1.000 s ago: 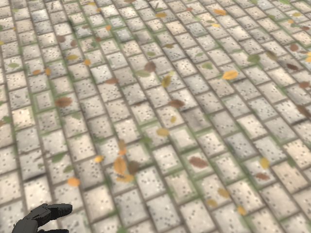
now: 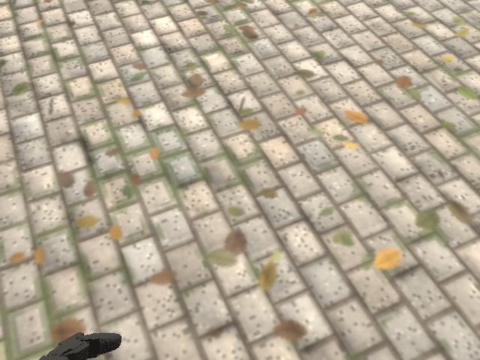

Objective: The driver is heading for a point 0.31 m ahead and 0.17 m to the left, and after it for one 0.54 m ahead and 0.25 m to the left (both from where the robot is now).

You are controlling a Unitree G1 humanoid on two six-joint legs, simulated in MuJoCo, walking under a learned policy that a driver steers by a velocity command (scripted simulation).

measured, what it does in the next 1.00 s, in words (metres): walks ahead, turning left: right foot, then left foot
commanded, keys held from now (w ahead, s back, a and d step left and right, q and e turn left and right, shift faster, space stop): w+q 0.66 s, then q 0.06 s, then no key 0.28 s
